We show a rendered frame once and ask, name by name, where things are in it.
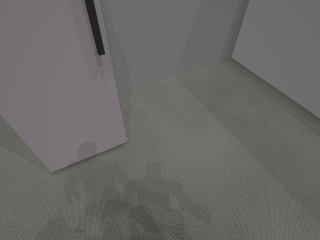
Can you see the fridge door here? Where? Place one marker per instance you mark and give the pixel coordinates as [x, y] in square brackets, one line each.
[56, 92]

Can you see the handle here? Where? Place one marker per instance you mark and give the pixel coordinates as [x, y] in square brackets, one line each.
[90, 6]

